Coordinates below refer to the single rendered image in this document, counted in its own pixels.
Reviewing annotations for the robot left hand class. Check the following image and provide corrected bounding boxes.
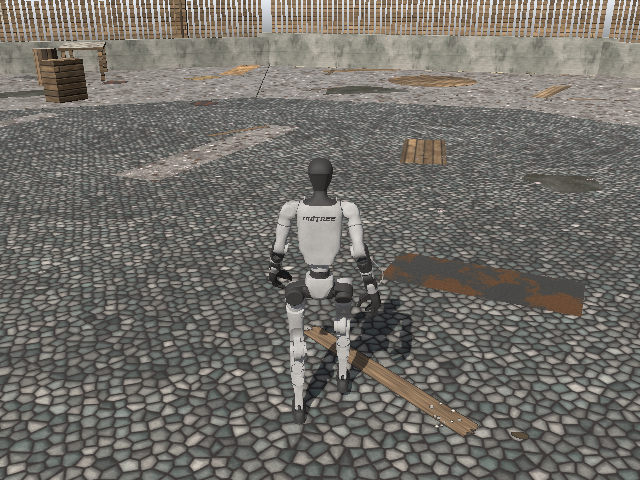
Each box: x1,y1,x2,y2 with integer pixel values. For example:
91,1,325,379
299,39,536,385
269,269,292,289

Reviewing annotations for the left robot forearm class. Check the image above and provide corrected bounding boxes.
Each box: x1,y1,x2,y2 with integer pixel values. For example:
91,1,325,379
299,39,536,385
269,239,285,274

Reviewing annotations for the robot right hand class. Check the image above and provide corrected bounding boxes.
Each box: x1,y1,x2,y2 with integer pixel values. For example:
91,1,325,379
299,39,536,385
357,291,381,320

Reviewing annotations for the right robot forearm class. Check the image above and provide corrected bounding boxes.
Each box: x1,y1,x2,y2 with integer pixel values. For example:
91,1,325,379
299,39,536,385
356,243,378,294

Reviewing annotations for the right robot upper arm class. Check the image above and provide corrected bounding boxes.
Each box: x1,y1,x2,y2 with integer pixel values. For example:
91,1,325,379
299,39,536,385
341,201,366,259

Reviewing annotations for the left robot upper arm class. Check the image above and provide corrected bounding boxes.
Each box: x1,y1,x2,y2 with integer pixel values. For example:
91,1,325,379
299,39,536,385
273,201,300,255

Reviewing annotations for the left robot shin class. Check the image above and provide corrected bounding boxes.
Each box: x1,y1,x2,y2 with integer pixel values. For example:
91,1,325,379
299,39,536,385
290,342,305,410

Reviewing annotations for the robot right foot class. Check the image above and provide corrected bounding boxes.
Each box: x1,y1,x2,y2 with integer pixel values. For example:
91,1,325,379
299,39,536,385
336,369,350,393

